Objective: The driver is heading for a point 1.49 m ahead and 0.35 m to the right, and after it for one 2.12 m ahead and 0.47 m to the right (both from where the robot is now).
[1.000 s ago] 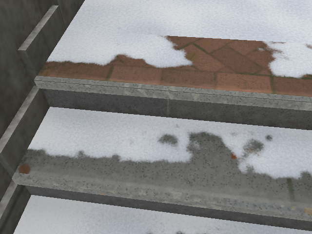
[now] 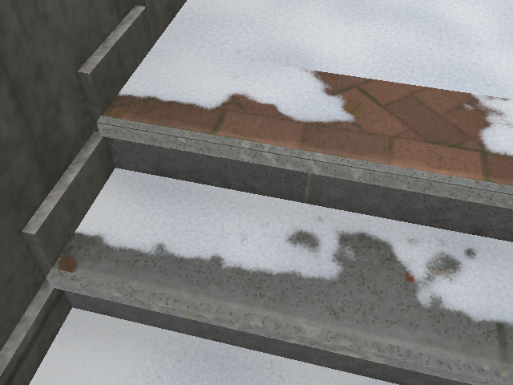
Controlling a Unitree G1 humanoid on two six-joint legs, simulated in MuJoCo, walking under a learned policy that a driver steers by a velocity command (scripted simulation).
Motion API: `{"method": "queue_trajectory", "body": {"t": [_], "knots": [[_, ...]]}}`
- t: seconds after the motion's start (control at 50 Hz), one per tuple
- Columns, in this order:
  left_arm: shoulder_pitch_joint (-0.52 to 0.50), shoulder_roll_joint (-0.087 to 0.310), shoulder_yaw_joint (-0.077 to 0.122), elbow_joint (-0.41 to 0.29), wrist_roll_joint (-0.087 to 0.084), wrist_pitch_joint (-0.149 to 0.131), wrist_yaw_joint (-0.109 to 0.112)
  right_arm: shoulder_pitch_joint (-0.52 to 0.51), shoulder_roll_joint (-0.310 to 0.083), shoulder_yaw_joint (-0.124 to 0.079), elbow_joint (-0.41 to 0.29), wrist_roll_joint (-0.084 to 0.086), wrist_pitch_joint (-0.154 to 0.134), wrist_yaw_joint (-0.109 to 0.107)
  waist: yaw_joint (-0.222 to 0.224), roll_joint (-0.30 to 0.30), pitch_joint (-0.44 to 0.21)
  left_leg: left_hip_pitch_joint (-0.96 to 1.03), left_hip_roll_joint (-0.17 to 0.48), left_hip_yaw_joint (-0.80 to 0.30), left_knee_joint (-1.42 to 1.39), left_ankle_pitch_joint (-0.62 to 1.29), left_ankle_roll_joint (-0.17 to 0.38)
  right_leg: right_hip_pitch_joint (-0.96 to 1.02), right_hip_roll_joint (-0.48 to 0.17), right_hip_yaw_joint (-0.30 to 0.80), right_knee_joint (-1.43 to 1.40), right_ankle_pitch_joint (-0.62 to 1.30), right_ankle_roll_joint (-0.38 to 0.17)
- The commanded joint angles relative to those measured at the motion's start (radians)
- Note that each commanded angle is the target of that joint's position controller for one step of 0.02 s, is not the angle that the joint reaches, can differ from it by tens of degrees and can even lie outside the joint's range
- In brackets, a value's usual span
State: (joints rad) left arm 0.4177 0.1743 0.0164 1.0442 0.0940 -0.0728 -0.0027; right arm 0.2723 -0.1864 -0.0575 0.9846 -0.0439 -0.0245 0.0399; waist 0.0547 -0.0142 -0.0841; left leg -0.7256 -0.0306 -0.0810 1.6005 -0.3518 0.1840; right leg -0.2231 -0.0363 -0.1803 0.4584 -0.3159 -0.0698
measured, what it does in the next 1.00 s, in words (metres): climbs, turning right: left foot 0.17 m higher, then right foot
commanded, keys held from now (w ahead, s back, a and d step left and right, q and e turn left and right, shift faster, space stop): w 0.16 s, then w+e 0.32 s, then e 0.52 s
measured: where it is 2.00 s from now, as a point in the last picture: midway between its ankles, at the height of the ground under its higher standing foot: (261, 270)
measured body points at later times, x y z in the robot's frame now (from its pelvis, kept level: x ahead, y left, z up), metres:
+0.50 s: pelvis +0.20 +0.18 +0.05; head +0.23 +0.20 +0.50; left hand +0.29 +0.43 -0.10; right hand +0.24 -0.07 -0.08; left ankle +0.26 +0.27 -0.57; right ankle +0.12 -0.01 -0.46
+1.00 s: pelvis +0.33 +0.15 +0.16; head +0.34 +0.15 +0.61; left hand +0.59 +0.29 +0.06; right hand +0.29 -0.11 +0.03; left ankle +0.27 +0.28 -0.55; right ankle +0.32 +0.06 -0.57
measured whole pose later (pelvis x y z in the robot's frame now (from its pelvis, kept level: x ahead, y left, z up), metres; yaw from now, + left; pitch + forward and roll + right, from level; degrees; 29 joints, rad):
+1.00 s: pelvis +0.33 +0.15 +0.16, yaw -24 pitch +2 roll +1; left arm 0.09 0.19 0.03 0.75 0.02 -0.03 -0.02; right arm 0.27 -0.24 -0.07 0.91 -0.08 -0.07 0.03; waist -0.01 -0.01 -0.05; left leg -0.15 0.17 0.40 0.69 -0.42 0.01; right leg -0.39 -0.01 -0.08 0.62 -0.21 -0.09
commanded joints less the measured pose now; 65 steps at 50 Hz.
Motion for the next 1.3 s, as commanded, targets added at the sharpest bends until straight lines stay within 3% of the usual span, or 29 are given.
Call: {"method": "queue_trajectory", "body": {"t": [0.02, 0.06, 0.12, 0.14, 0.18, 0.2, 0.22, 0.24, 0.3, 0.34, 0.38, 0.42, 0.48, 0.52, 0.58, 0.62, 0.66, 0.74, 0.86, 0.94, 0.96, 0.98, 1.0, 1.02, 1.04, 1.1, 1.16, 1.22, 1.3], "knots": [[-0.008, 0.012, -0.034, 0.0, 0.006, -0.005, 0.004, -0.179, 0.024, 0.036, -0.14, -0.004, -0.001, 0.038, -0.028, 0.0, 0.091, -0.42, 0.11, 0.033, 0.187, -0.053, 0.032, 0.113, -0.28, 0.266, -0.314, -0.137, -0.185], [0.153, 0.001, -0.043, 0.066, 0.017, -0.012, 0.014, -0.245, 0.066, 0.082, -0.184, -0.005, 0.005, 0.03, 0.024, -0.088, 0.057, -0.599, 0.132, 0.034, 0.476, -0.106, 0.059, 0.21, -0.315, 0.318, -0.326, -0.077, -0.219], [0.228, -0.03, -0.06, 0.159, 0.058, -0.016, 0.012, -0.412, 0.092, 0.146, -0.312, 0.019, -0.015, -0.008, 0.057, -0.006, 0.093, -1.031, 0.188, -0.085, 0.565, -0.255, 0.11, 0.426, -0.406, 0.384, -0.33, -0.09, -0.202], [0.149, 0.163, 0.004, 0.064, -0.069, -0.076, 0.018, -0.453, 0.002, 0.083, -0.381, 0.058, -0.027, -0.056, -0.023, -0.021, 0.236, -0.821, 0.207, 0.024, 0.366, -0.205, -0.044, 0.222, -0.399, 0.279, -0.434, -0.201, -0.117], [0.084, 0.121, -0.003, 0.086, -0.08, -0.109, 0.033, -0.447, -0.015, 0.074, -0.399, 0.055, -0.014, -0.075, -0.041, -0.041, 0.276, -0.662, 0.227, 0.092, 0.261, -0.103, -0.12, 0.011, -0.327, 0.212, -0.479, -0.216, -0.103], [0.099, 0.006, -0.059, 0.082, 0.062, -0.052, 0.002, -0.5, 0.045, 0.149, -0.37, 0.003, 0.034, -0.008, -0.017, -0.001, -0.013, -0.437, 0.216, 0.041, 0.033, -0.04, 0.024, -0.067, -0.243, 0.178, -0.42, -0.12, -0.083], [0.02, 0.038, -0.046, 0.028, 0.067, -0.03, -0.037, -0.467, 0.057, 0.139, -0.373, -0.004, 0.051, 0.032, -0.06, -0.057, 0.073, -0.187, 0.2, 0.096, -0.067, 0.034, 0.059, -0.325, -0.204, 0.117, -0.481, -0.12, -0.1], [0.054, 0.147, -0.013, 0.031, -0.011, -0.029, -0.066, -0.543, 0.036, 0.15, -0.383, 0.008, 0.062, 0.069, -0.046, -0.159, 0.077, -0.086, 0.129, 0.121, -0.127, -0.305, -0.023, -0.367, -0.247, 0.153, -0.524, -0.059, -0.128], [0.078, 0.139, -0.019, -0.018, -0.073, -0.047, -0.071, -0.39, -0.045, 0.106, -0.244, 0.005, -0.011, 0.075, -0.058, -0.184, 0.025, -0.055, 0.047, 0.226, -0.305, -0.268, -0.032, 0.043, -0.296, 0.14, -0.326, 0.526, -0.109], [0.091, 0.121, -0.013, 0.025, -0.044, -0.075, -0.079, -0.128, -0.1, 0.086, -0.163, 0.011, -0.056, 0.032, -0.198, -0.001, -0.192, 0.462, 0.102, -0.098, -0.493, -0.074, -0.01, -0.275, -0.157, 0.183, 0.124, 0.745, -0.008], [-0.001, 0.042, 0.016, -0.028, -0.071, -0.046, -0.088, 0.305, -0.312, 0.021, -0.032, -0.029, -0.036, 0.004, -0.267, 0.283, -0.351, 0.725, 0.38, -0.792, -0.997, 0.022, 0.015, -0.622, 0.045, 0.42, 0.841, 0.274, -0.006], [-0.048, -0.051, 0.023, -0.018, -0.074, -0.06, -0.086, 0.223, -0.298, 0.011, 0.034, 0.012, -0.077, 0.013, -0.168, 0.409, -0.068, 0.368, 0.345, -0.568, -1.005, -0.287, -0.097, -0.789, 0.032, 0.5, 1.296, 0.344, -0.069], [-0.052, 0.0, 0.021, -0.016, -0.063, -0.022, -0.078, -0.142, -0.017, 0.061, -0.003, 0.027, -0.081, 0.039, 0.02, 0.128, -0.046, 0.142, 0.328, -0.345, -0.998, -0.216, -0.045, -0.771, -0.037, 0.425, 1.474, 0.431, -0.118], [-0.083, 0.049, 0.035, -0.037, -0.087, 0.003, -0.066, -0.164, 0.099, 0.091, -0.001, 0.017, -0.101, 0.032, 0.045, 0.012, -0.039, 0.139, 0.359, -0.214, -1.028, 0.042, -0.067, -0.764, -0.059, 0.39, 1.343, 0.419, -0.07], [-0.244, 0.076, 0.043, -0.138, -0.142, 0.01, -0.05, -0.223, -0.013, 0.059, -0.038, 0.012, -0.116, 0.013, 0.029, 0.095, -0.057, 0.188, 0.389, 0.004, -1.119, 0.508, -0.041, -0.683, -0.082, 0.295, 1.203, 0.184, 0.028], [-0.219, 0.079, 0.036, -0.155, -0.099, 0.032, -0.075, -0.214, -0.053, 0.037, -0.033, 0.001, -0.121, 0.003, 0.02, 0.078, -0.018, 0.231, 0.398, 0.13, -1.208, 0.603, 0.032, -0.651, -0.113, 0.303, 1.216, 0.115, 0.038], [-0.22, 0.091, 0.034, -0.163, -0.099, 0.042, -0.09, -0.122, -0.09, 0.023, -0.034, -0.048, -0.109, -0.029, -0.051, 0.05, 0.01, 0.322, 0.373, 0.183, -1.224, 0.461, 0.069, -0.718, -0.073, 0.252, 1.403, 0.154, 0.015], [-0.381, 0.082, 0.022, -0.226, -0.072, 0.027, -0.054, 0.151, -0.026, 0.051, 0.016, -0.099, -0.072, -0.004, -0.133, 0.02, 0.002, 0.761, 0.36, 0.228, -1.234, 0.554, 0.082, -1.0, -0.108, 0.293, 1.155, 0.139, -0.017], [-0.416, 0.056, 0.008, -0.284, -0.046, 0.065, -0.081, 0.055, -0.137, 0.006, -0.084, -0.028, -0.097, -0.029, -0.082, 0.091, -0.015, 0.707, 0.321, 0.404, -1.265, 0.897, 0.067, -0.509, -0.086, 0.071, 0.649, 0.028, 0.076], [-0.262, 0.058, 0.013, -0.326, -0.104, 0.048, -0.052, -0.052, -0.286, -0.067, -0.125, -0.028, -0.069, -0.04, 0.003, 0.136, 0.021, 0.849, 0.408, 0.369, -1.093, 1.186, 0.054, -0.313, 0.035, 0.029, 0.203, 0.12, 0.004], [-0.196, 0.093, 0.036, -0.311, -0.114, 0.034, -0.034, -0.067, -0.27, -0.065, -0.138, -0.019, -0.057, -0.028, 0.036, 0.104, -0.008, 0.789, 0.357, 0.39, -0.977, 1.103, 0.01, -0.145, 0.097, 0.005, 0.032, 0.261, -0.038], [-0.086, 0.129, 0.071, -0.292, -0.078, 0.035, 0.004, -0.029, -0.21, -0.051, -0.125, -0.033, -0.051, -0.002, 0.066, 0.064, -0.06, 0.623, 0.315, 0.384, -0.786, 0.88, -0.072, 0.108, 0.123, 0.069, -0.07, 0.437, -0.097], [0.06, 0.246, 0.102, -0.257, -0.05, 0.037, 0.058, -0.014, -0.033, -0.012, -0.193, -0.045, -0.05, 0.021, 0.011, -0.164, -0.176, 0.209, 0.199, 0.41, -0.482, 0.081, -0.196, 0.51, -0.064, 0.35, 0.116, 1.196, -0.308], [0.131, 0.324, 0.122, -0.282, -0.054, 0.025, 0.054, -0.025, -0.025, -0.005, -0.311, -0.001, -0.07, 0.006, 0.038, -0.154, -0.328, 0.019, 0.041, 0.2, -0.286, -0.363, -0.267, 0.685, -0.307, 0.778, -0.008, 1.203, -0.473], [0.124, 0.335, 0.139, -0.234, -0.045, 0.002, 0.029, -0.154, -0.073, -0.018, -0.341, 0.018, -0.082, 0.004, 0.09, -0.089, -0.063, -0.192, 0.039, 0.04, 0.001, -0.345, -0.272, 0.48, -0.341, 0.781, -0.041, 0.93, -0.397], [-0.06, 0.156, 0.083, -0.251, -0.109, 0.01, -0.051, -0.044, -0.097, -0.033, -0.313, -0.028, -0.085, -0.039, -0.053, -0.089, 0.092, -0.279, 0.088, -0.028, 0.311, -0.131, -0.148, -0.029, -0.238, 0.623, -0.178, 0.15, -0.293], [-0.008, 0.124, 0.045, -0.201, -0.037, 0.014, -0.042, -0.016, 0.005, 0.036, -0.29, -0.015, -0.058, 0.005, -0.083, -0.069, 0.041, -0.473, 0.004, 0.046, 0.696, -0.045, -0.072, -0.127, -0.186, 0.665, -0.188, -0.21, -0.228], [0.12, 0.084, -0.006, -0.126, -0.012, -0.018, -0.037, -0.103, 0.043, 0.088, -0.347, -0.029, -0.046, 0.019, -0.047, -0.084, 0.056, -0.729, 0.018, 0.064, 0.846, 0.035, -0.05, -0.091, -0.144, 0.655, -0.119, -0.243, -0.196], [0.147, 0.169, -0.024, -0.087, 0.0, -0.06, -0.046, -0.164, -0.004, 0.112, -0.385, -0.005, -0.023, 0.027, -0.06, -0.06, 0.094, -0.823, 0.088, 0.072, 0.753, 0.097, -0.079, -0.116, -0.175, 0.639, -0.116, -0.264, -0.176]]}}
Velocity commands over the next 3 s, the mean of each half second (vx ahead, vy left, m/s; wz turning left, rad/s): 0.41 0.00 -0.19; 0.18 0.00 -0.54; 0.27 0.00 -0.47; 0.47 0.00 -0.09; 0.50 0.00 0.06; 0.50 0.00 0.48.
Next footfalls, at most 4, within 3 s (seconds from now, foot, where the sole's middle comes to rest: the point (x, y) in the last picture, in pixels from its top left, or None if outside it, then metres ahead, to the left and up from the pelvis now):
0.30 left None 0.30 0.28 -0.60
0.98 right None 0.35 0.04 -0.60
1.50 left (201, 272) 0.65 0.18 -0.43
2.16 right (389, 147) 0.90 -0.23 -0.26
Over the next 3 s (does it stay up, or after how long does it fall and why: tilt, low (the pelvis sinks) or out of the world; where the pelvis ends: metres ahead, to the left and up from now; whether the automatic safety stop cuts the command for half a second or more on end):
stays up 1.28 -0.32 0.52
